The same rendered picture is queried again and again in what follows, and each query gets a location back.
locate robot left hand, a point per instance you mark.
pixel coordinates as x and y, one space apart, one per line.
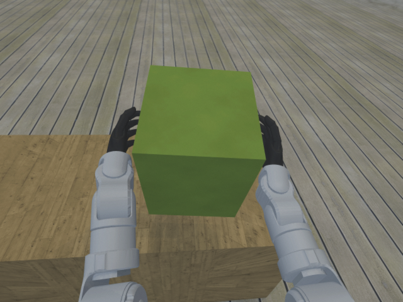
120 134

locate right robot forearm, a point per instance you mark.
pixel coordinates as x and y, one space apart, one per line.
300 260

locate pedestal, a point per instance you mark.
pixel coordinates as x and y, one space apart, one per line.
47 183

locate left robot forearm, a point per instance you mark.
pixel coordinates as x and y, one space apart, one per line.
113 240

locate robot right upper arm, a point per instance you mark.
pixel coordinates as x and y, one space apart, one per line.
320 292

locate robot right hand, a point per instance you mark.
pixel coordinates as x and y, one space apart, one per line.
271 141

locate robot left upper arm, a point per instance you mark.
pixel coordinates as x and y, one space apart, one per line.
120 292

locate carton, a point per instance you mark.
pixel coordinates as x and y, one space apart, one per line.
198 147

